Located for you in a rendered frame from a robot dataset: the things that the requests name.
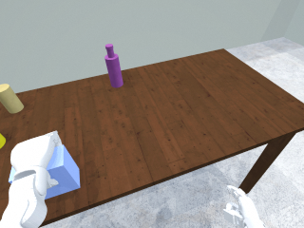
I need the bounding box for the sponge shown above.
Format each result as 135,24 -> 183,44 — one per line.
9,145 -> 81,200

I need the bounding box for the robot left forearm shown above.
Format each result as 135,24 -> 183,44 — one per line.
0,166 -> 48,228

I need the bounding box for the left robot hand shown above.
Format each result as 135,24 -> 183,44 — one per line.
10,130 -> 62,189

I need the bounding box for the robot right forearm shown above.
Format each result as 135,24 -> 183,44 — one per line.
242,217 -> 267,228

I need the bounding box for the right robot hand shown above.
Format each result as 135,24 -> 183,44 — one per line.
223,185 -> 260,228

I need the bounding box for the table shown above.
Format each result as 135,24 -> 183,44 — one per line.
0,48 -> 304,228

